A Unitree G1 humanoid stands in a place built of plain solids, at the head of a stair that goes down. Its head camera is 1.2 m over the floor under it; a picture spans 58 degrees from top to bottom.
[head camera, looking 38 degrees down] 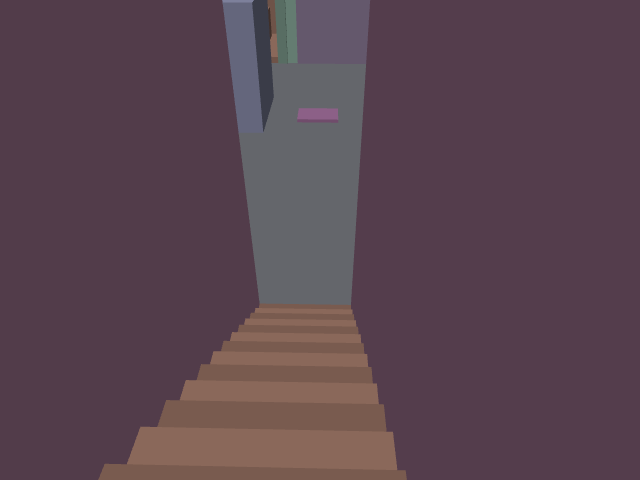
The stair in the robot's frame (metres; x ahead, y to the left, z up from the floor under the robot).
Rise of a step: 0.17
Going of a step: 0.23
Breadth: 1.07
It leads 1 degrees to the right of straight ahead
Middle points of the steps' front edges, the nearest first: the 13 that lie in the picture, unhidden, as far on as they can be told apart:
0.70 0.23 -0.35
0.93 0.22 -0.52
1.16 0.22 -0.70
1.39 0.21 -0.87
1.62 0.21 -1.05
1.85 0.20 -1.22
2.09 0.20 -1.40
2.32 0.19 -1.57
2.55 0.19 -1.75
2.78 0.18 -1.92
3.01 0.18 -2.10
3.24 0.17 -2.27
3.47 0.17 -2.44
